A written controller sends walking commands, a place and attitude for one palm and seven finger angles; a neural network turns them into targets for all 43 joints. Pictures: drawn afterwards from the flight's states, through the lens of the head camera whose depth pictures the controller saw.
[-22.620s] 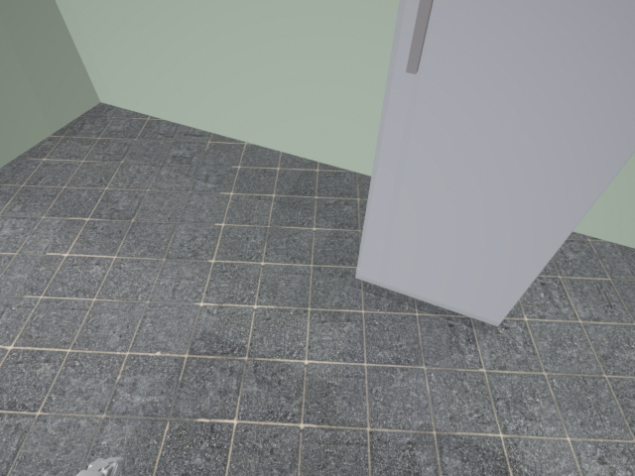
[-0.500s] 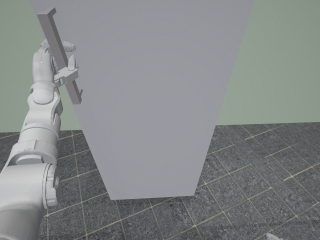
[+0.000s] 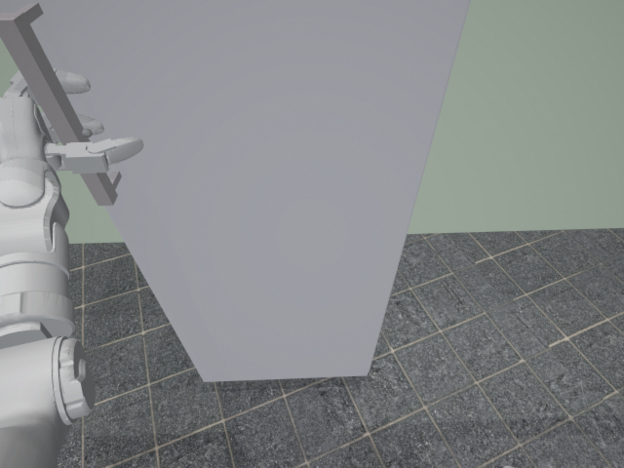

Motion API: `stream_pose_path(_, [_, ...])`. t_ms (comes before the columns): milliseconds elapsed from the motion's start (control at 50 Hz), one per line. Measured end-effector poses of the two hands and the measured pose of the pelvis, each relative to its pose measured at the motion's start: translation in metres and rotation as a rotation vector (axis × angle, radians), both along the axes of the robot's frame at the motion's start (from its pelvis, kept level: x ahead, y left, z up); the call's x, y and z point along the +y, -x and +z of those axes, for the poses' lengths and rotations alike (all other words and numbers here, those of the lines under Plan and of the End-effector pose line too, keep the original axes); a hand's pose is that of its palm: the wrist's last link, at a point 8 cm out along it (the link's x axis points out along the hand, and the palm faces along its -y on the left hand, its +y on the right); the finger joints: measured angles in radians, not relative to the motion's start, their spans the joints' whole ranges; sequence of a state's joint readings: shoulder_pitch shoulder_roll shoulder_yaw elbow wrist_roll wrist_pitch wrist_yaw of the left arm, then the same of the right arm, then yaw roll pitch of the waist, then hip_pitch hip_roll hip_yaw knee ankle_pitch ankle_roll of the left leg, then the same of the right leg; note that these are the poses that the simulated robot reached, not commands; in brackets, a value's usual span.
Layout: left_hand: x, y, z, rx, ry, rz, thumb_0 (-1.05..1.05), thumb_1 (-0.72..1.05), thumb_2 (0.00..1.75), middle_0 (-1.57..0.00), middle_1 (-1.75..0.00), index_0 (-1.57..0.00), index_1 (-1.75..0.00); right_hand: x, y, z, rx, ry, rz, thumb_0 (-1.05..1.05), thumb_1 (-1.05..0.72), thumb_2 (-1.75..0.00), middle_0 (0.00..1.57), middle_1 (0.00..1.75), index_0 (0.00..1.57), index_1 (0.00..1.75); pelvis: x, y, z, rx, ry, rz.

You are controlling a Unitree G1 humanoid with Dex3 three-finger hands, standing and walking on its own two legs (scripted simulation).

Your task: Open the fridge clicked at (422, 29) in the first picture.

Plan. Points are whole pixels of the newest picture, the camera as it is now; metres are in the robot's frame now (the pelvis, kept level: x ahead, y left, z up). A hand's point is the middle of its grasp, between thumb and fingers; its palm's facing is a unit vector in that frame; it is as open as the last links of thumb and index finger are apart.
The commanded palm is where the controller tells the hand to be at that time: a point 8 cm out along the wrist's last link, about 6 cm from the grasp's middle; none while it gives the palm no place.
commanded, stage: loosen the grip on the handle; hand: left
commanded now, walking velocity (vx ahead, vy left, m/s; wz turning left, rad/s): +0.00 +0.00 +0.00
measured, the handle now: (74, 117) +0.45 +0.31 +0.24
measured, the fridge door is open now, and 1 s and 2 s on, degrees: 0 0 0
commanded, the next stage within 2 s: slip the hand off the handle in 0.26 s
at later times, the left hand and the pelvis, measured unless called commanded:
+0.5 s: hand (86, 142) +0.41 +0.29 +0.23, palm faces +0.36 -0.93 -0.12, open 14.3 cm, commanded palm +0.38 +0.34 +0.23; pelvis +0.01 +0.04 +0.01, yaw +0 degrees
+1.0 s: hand (76, 134) +0.42 +0.30 +0.23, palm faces +0.36 -0.93 -0.13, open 13.4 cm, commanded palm +0.39 +0.38 +0.23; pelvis -0.01 +0.02 +0.00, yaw +0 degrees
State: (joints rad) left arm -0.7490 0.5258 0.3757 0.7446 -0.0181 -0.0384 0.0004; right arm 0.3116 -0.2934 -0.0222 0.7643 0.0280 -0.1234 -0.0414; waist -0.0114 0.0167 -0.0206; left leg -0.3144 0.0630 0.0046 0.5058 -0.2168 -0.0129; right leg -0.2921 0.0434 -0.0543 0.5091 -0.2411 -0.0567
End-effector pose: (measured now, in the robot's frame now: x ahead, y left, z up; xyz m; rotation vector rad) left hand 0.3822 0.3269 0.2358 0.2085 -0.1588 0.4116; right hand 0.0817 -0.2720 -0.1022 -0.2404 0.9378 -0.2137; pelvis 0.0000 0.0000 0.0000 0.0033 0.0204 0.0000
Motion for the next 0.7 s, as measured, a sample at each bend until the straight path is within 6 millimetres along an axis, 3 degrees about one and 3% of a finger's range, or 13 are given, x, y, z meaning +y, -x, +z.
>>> stream_pose_path(80, [0.0,0.003,-0.005,-0.017,0.015,-0.022,0.0,-0.3,0.32,-0.5,-1.39,-0.4,-1.35,-0.014,-0.008,0.005,0.007,0.045,-0.034,0.02,-0.9,-0.9,0.2,0.3,0.2,0.3,0.003,-0.005,0.0,0.0,0.0,-0.004])
stream_pose_path(180, [0.002,0.003,-0.008,-0.031,0.022,-0.037,0.0,-0.46,0.25,-0.5,-1.37,-0.36,-1.28,-0.007,-0.027,0.012,-0.023,0.073,-0.029,0.02,-0.91,-0.9,0.2,0.3,0.19,0.3,0.011,-0.009,0.001,-0.006,0.004,0.0])
stream_pose_path(460, [0.001,0.007,-0.008,-0.019,0.043,-0.057,-0.01,-0.55,0.2,-0.46,-1.28,-0.32,-1.2,0.08,-0.078,0.015,-0.132,-0.035,0.084,0.02,-0.9,-0.9,0.2,0.3,0.2,0.3,0.036,-0.014,0.005,-0.024,0.013,0.005])
stream_pose_path(580, [0.004,0.006,-0.007,-0.011,0.05,-0.065,-0.01,-0.55,0.2,-0.49,-1.28,-0.34,-1.22,0.095,-0.08,0.015,-0.124,-0.045,0.107,0.01,-0.9,-0.9,0.2,0.3,0.2,0.3,0.04,-0.014,0.007,-0.031,0.015,0.009])
stream_pose_path(700, [0.009,0.003,-0.005,-0.002,0.05,-0.064,-0.01,-0.55,0.2,-0.54,-1.3,-0.4,-1.25,0.084,-0.067,0.013,-0.092,-0.022,0.085,0.01,-0.9,-0.9,0.2,0.3,0.2,0.3,0.039,-0.011,0.008,-0.031,0.015,0.007])
